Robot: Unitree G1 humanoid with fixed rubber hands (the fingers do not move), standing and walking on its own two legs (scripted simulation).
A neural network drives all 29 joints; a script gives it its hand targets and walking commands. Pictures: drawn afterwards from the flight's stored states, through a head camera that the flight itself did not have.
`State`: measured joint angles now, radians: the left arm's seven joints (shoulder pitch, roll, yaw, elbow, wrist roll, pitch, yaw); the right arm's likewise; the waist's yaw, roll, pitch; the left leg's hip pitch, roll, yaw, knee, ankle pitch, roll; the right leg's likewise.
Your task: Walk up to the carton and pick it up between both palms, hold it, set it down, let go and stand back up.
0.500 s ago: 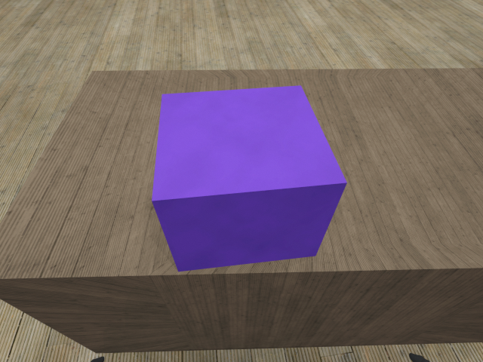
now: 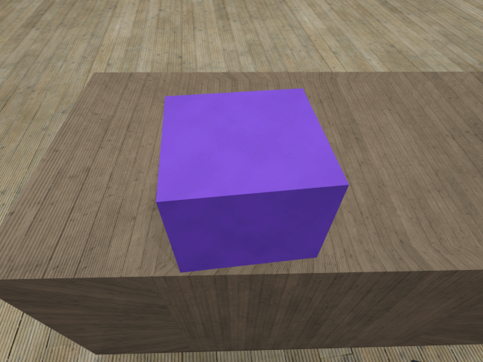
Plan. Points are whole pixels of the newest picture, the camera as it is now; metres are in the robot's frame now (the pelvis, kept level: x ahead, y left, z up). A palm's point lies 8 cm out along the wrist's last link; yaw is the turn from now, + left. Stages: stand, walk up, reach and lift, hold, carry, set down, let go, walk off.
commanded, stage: reach and lift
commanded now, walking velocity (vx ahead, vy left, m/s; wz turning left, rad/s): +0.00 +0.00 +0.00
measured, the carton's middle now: (242, 178) +0.45 +0.01 +0.03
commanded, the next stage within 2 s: none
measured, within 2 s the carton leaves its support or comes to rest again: neither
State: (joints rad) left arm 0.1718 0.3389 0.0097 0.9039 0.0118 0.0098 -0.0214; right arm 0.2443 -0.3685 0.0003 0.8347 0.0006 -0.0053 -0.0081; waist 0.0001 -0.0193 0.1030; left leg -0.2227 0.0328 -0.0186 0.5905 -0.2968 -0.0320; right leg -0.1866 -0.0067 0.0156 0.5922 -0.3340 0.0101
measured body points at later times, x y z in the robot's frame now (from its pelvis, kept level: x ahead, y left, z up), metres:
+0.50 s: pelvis +0.00 -0.01 +0.00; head +0.01 +0.00 +0.45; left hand +0.17 +0.27 -0.07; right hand +0.16 -0.30 -0.08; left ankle +0.02 +0.14 -0.73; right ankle +0.00 -0.13 -0.73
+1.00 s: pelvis -0.01 -0.01 +0.01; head -0.02 +0.00 +0.46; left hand +0.16 +0.26 -0.05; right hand +0.17 -0.27 -0.04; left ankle +0.02 +0.14 -0.73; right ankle +0.00 -0.13 -0.73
